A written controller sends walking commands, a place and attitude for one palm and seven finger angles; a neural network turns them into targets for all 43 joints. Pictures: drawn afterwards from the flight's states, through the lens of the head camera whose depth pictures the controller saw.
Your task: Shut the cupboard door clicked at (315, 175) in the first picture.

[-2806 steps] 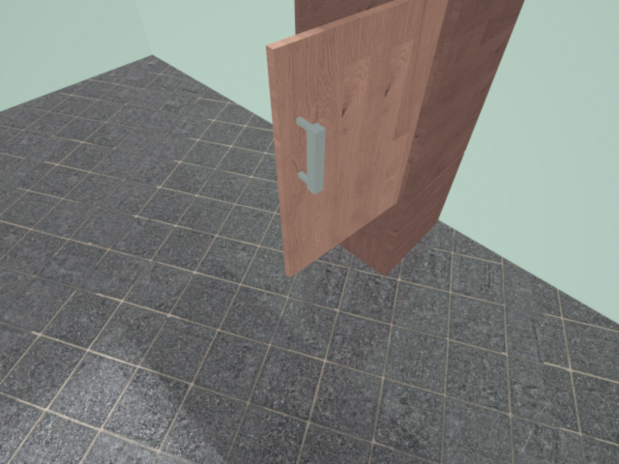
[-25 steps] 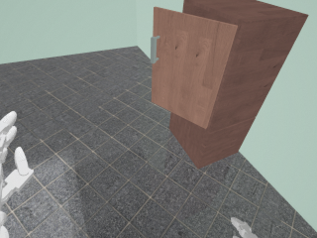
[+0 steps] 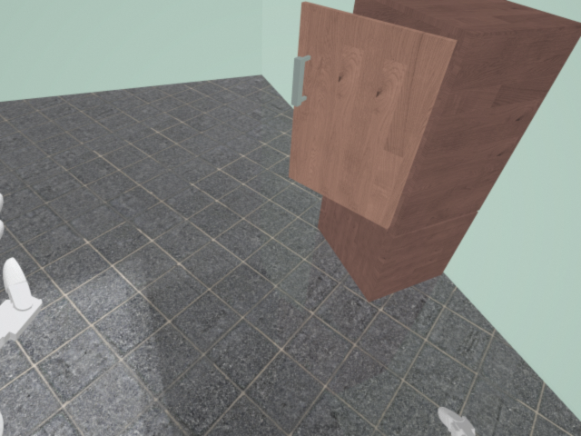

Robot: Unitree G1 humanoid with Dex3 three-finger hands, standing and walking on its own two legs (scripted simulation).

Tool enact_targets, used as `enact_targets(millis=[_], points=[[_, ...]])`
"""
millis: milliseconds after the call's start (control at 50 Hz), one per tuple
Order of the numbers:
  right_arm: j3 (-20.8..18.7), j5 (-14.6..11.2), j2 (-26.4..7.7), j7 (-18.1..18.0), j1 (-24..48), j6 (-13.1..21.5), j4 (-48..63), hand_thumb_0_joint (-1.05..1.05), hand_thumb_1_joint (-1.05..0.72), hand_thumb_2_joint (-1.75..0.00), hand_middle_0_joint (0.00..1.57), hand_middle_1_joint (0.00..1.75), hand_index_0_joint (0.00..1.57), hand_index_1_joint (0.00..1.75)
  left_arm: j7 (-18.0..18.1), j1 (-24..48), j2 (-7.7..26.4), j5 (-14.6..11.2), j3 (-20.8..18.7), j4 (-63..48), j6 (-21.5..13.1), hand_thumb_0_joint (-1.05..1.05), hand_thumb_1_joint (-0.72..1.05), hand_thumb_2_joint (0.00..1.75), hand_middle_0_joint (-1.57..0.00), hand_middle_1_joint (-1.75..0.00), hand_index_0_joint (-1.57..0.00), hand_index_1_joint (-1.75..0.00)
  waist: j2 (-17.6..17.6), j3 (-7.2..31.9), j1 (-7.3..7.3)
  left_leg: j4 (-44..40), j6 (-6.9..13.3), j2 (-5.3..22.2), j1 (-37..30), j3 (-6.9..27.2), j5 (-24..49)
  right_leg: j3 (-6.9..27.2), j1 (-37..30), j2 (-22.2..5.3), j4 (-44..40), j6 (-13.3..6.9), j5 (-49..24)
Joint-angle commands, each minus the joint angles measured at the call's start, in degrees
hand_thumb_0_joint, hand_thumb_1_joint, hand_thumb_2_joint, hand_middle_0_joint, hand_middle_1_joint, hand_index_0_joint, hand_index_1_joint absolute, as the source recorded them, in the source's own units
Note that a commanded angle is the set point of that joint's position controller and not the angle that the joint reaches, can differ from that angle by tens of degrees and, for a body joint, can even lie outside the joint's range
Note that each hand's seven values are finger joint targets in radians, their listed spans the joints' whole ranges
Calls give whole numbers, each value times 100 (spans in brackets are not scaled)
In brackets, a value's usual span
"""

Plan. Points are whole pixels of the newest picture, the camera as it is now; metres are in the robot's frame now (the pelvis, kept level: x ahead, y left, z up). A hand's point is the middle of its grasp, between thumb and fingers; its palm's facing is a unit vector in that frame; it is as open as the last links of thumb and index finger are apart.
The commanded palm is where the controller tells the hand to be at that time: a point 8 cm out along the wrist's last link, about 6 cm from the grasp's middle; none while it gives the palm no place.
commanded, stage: let the arm hang, fingers relaxed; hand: left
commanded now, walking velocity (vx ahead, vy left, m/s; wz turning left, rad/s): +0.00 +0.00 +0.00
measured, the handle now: (301, 80) +1.07 +0.04 +0.06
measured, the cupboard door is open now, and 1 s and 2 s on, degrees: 28 28 28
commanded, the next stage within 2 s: look to check the result in 1.10 s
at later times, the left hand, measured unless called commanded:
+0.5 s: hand out of the picture -0.16 +0.19 -0.17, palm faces +0.09 -0.97 -0.21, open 7.3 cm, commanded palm none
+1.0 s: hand out of the picture +0.04 +0.25 -0.13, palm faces -0.01 -0.95 -0.32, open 7.3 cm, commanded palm none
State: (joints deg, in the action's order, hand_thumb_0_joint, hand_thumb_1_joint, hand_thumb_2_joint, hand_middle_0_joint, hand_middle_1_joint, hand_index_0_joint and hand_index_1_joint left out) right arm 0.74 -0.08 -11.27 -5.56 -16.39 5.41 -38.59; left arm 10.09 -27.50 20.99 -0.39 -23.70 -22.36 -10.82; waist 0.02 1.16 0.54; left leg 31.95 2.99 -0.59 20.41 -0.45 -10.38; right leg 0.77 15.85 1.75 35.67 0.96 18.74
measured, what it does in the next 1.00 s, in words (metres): steps on the spot: left foot, then right foot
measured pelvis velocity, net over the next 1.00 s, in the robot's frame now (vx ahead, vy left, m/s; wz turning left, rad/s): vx -0.08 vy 0.02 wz -0.01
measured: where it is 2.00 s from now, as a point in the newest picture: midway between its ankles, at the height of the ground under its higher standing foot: outside the picture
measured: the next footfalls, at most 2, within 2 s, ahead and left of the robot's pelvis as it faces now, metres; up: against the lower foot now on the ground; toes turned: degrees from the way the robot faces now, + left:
left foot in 0.62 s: -0.06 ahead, +0.12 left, +0.00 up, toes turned -2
right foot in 0.76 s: +0.01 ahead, -0.11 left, +0.00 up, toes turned +3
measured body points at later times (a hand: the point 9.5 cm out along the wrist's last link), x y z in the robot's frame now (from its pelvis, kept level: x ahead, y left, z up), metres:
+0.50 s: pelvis -0.05 +0.00 +0.00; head -0.05 +0.02 +0.45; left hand -0.16 +0.24 -0.16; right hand -0.01 -0.30 -0.12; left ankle +0.00 +0.09 -0.68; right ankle +0.00 -0.14 -0.73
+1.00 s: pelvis -0.08 +0.02 +0.01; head -0.08 +0.01 +0.46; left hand +0.04 +0.29 -0.11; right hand -0.04 -0.25 -0.14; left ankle -0.10 +0.13 -0.73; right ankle -0.03 -0.11 -0.73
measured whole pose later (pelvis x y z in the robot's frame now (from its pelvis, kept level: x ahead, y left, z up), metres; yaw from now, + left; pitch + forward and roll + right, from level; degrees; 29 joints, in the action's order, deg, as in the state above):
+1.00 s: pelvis -0.08 +0.02 +0.01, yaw -1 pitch -2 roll +1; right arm -0.3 1.4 -15.4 -0.2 -11.8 0.7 -61.0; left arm 0.1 -5.0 16.8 0.6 -1.2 58.2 0.1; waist -0.8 -1.5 -0.8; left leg 24.6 1.1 -2.1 7.3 1.2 -15.5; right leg 4.2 14.7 0.2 25.1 0.9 8.6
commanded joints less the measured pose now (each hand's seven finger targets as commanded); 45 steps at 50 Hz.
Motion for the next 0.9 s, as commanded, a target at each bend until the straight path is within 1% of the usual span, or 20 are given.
enact_targets(millis=[0,80,140,240,340,360,400,440,480,540,560,580,600,620,680,720,760,780,800,880], points=[[-531,102,-1637,453,1041,206,-184,0,-90,-90,20,30,20,30,-980,306,-13,236,1571,3264,1066,0,90,90,-20,-30,-20,-30,-693,-287,-79,-928,77,977,573,1053,-372,273,194,-385,-181,-209,68],[-406,75,-1495,487,635,-89,-211,0,-90,-90,20,30,20,30,-1028,779,207,241,1695,3765,1098,0,90,90,-20,-30,-20,-30,603,390,-137,-422,-2,811,-241,963,212,390,314,-493,-656,-452,57],[-438,133,-1798,540,768,-269,-379,0,-90,-90,20,30,20,30,-977,954,416,229,1777,4698,1108,0,90,90,-20,-30,-20,-30,861,409,-97,-1125,100,1006,66,1458,-1119,367,48,-324,-451,-376,581],[-421,211,-1593,561,777,-568,-727,0,-90,-90,20,30,20,30,-969,508,418,255,1934,6158,1251,0,90,90,-20,-30,-20,-30,-623,-115,21,-1824,-119,605,295,1126,-2912,385,453,-150,-658,-495,1504],[-488,195,-1393,448,1062,-726,-962,0,-90,-90,20,30,20,30,-1014,-830,-10,247,1904,7362,1352,0,90,90,-20,-30,-20,-30,-1267,348,529,-1911,-154,473,1271,451,-2744,-76,-1224,59,186,-471,570],[-504,167,-1367,442,1141,-764,-928,0,-90,-90,20,30,20,30,-1014,-986,98,270,1882,7488,1345,0,90,90,-20,-30,-20,-30,-686,222,582,-1361,-222,229,1246,248,-2606,292,-1012,-151,-361,-583,875],[-620,123,-955,447,695,-917,-1004,0,-90,-90,20,30,20,30,-936,81,436,326,1861,7306,1309,0,90,90,-20,-30,-20,-30,1101,-202,102,2462,-441,-624,47,-53,-1331,2944,1835,-1936,-3303,-1272,3252],[-807,140,-1323,422,-81,-936,-1382,0,-90,-90,20,30,20,30,-850,2123,692,289,1783,6923,1235,0,90,90,-20,-30,-20,-30,826,-363,-753,4480,-211,-280,-614,702,-1222,2419,3125,-1921,-3097,-1364,2200],[-733,96,-1071,437,-829,-754,-1588,0,-90,-90,20,30,20,30,-820,2458,574,325,1791,6997,1109,0,90,90,-20,-30,-20,-30,710,-334,-995,3575,-65,10,-846,572,-1661,1418,2635,-1499,-2451,-1050,1298],[-561,76,-959,400,-609,-508,-1688,0,-90,-90,20,30,20,30,-820,1022,468,263,1818,7692,1189,0,90,90,-20,-30,-20,-30,236,-433,-337,-596,-48,83,-941,368,-1665,1264,1148,-1126,-1116,-773,1014],[-554,89,-1269,376,-434,-419,-1675,0,-90,-90,20,30,20,30,-850,681,284,191,1848,7814,1219,0,90,90,-20,-30,-20,-30,-778,-655,-109,-1411,-4,487,-1057,1214,-1302,888,1456,-613,-179,-612,820],[-586,148,-1600,273,-233,-358,-1535,0,-90,-90,20,30,20,30,-890,393,119,147,1896,7863,1214,0,90,90,-20,-30,-20,-30,-1802,-736,42,-1780,152,1528,-1007,2691,-828,446,1845,-258,425,-300,640],[-539,191,-1647,162,-15,-392,-1409,0,-90,-90,20,30,20,30,-891,691,176,139,1935,7823,1224,0,90,90,-20,-30,-20,-30,-1249,-940,11,-1912,478,1911,-496,2705,-268,370,1533,-309,670,-222,706],[-531,235,-1777,126,319,-417,-1310,0,-90,-90,20,30,20,30,-959,668,138,134,1925,7749,1181,0,90,90,-20,-30,-20,-30,-405,-649,240,-1662,712,1776,-133,2109,73,291,854,-323,717,-232,409],[-489,172,-1633,179,418,-359,-1533,0,-90,-90,20,30,20,30,-943,1091,339,178,1898,7849,1212,0,90,90,-20,-30,-20,-30,-862,-277,190,-1211,434,1243,-205,1503,1388,289,17,-247,272,-189,-413],[-427,119,-1490,230,571,-386,-1556,0,-90,-90,20,30,20,30,-949,873,392,160,1918,7953,1111,0,90,90,-20,-30,-20,-30,-94,-171,347,-730,164,688,21,973,735,637,-810,-385,-885,-300,-1316],[-418,47,-1279,318,193,-398,-1647,0,-90,-90,20,30,20,30,-927,1130,707,155,1933,7983,989,0,90,90,-20,-30,-20,-30,646,-135,54,-273,-68,88,-117,405,-608,1552,-809,-1214,-1534,-748,-1569],[-410,55,-1204,351,-48,-415,-1756,0,-90,-90,20,30,20,30,-938,1394,825,142,1958,7947,982,0,90,90,-20,-30,-20,-30,515,2,-128,-416,-68,105,-538,384,-789,1598,-573,-1398,-1638,-864,-992],[-390,85,-1231,356,3,-436,-1826,0,-90,-90,20,30,20,30,-933,1645,733,121,1970,7907,990,0,90,90,-20,-30,-20,-30,642,11,-168,-628,-64,184,-803,458,-621,1450,-339,-1064,-1652,-757,-766],[-380,121,-1487,420,416,-380,-1899,0,-90,-90,20,30,20,30,-931,2002,604,117,2011,7872,1057,0,90,90,-20,-30,-20,-30,144,-341,3,-1458,-3,587,-430,908,-328,780,-669,-537,-1400,-343,-832]])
